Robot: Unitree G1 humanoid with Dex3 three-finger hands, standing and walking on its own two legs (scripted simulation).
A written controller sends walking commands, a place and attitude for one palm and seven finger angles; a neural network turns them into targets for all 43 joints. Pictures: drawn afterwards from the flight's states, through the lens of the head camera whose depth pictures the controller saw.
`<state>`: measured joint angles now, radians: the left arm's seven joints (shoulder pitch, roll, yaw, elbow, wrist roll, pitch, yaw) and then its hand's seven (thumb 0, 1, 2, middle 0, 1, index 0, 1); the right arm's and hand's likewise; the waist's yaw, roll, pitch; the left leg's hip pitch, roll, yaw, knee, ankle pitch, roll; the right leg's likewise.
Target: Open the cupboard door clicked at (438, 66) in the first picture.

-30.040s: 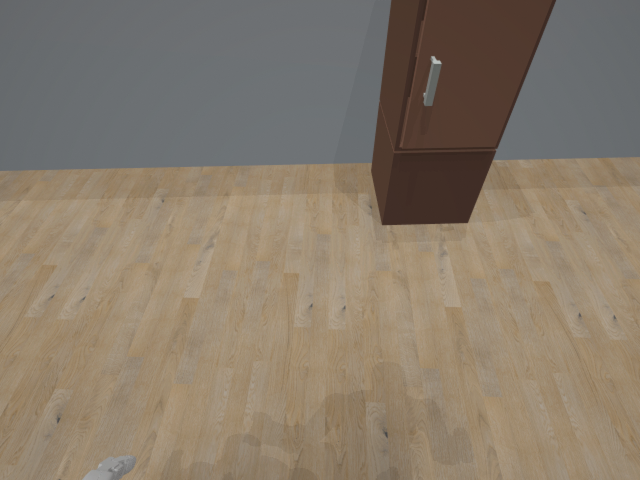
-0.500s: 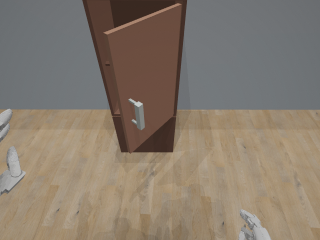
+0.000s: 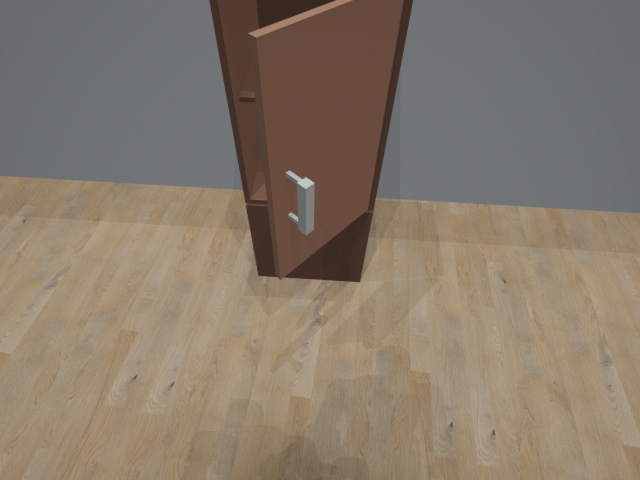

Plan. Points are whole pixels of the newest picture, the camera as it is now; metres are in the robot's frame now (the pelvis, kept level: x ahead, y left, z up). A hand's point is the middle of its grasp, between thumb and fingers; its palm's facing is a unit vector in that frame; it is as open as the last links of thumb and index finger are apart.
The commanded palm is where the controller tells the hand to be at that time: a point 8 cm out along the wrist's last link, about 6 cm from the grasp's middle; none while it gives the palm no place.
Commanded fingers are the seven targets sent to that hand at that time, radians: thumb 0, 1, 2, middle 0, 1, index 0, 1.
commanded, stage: let the arm hang, fingers relaxed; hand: left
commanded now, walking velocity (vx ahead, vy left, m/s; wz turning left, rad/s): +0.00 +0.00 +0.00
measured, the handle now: (298, 202) +0.62 +0.08 -0.09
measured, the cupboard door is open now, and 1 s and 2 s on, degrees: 50 50 50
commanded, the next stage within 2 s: look to check the result in 0.58 s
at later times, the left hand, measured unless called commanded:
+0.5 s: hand out of the picture +0.05 +0.18 -0.17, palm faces -0.02 -0.97 -0.23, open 7.4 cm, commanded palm none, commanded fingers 0.00 0.90 0.90 -0.20 -0.30 -0.20 -0.30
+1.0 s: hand out of the picture +0.02 +0.16 -0.17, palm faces +0.00 -0.97 -0.23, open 7.4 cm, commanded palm none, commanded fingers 0.00 0.90 0.90 -0.20 -0.30 -0.20 -0.30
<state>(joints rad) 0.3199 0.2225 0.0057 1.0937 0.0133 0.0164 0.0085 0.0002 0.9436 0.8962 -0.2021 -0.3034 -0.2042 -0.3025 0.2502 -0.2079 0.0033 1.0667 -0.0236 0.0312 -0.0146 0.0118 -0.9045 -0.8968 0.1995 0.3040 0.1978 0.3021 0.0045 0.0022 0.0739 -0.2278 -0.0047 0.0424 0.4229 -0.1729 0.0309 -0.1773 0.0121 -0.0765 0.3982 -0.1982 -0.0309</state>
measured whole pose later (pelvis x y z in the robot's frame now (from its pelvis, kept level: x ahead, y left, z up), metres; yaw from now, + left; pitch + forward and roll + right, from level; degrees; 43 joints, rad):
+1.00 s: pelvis +0.02 -0.02 +0.00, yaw -1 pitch -2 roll +0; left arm 0.25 0.17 0.00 1.17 0.01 -0.02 0.03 0.01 0.90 0.90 -0.20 -0.30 -0.20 -0.30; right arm 0.24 -0.17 0.00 1.16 -0.02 0.01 -0.03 0.01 -0.91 -0.90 0.20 0.30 0.20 0.30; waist -0.01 0.02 0.05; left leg -0.15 0.02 0.05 0.35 -0.17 0.00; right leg -0.12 0.04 -0.07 0.35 -0.21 -0.06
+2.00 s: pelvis +0.02 -0.06 -0.01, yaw -21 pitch +1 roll +2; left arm 0.19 0.23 0.09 0.95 0.03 0.02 0.01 0.00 0.90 0.90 -0.20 -0.30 -0.20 -0.30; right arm 0.10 -0.23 -0.07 0.95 -0.02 0.06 -0.02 0.01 -0.91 -0.90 0.20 0.30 0.20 0.30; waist 0.02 0.02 0.13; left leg -0.44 0.07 0.06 1.06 -0.51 -0.06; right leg -0.32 0.04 0.06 0.61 -0.30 -0.04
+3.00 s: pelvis +0.09 -0.14 +0.00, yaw -57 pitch +2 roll -2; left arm 0.19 0.25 0.10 0.93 0.04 0.03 -0.06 0.01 0.90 0.90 -0.20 -0.30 -0.20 -0.30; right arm 0.34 -0.17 -0.01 0.93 -0.04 -0.05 -0.02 0.01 -0.90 -0.90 0.20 0.30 0.20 0.30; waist -0.01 -0.04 0.04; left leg -0.15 0.08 0.14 0.42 -0.30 -0.01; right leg -0.60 -0.02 -0.01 1.17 -0.28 0.00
